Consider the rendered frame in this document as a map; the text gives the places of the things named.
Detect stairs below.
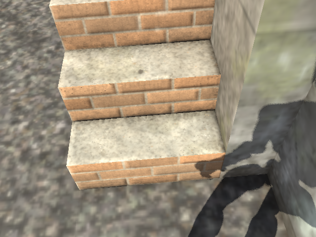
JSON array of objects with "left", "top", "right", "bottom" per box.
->
[{"left": 49, "top": 0, "right": 226, "bottom": 191}]

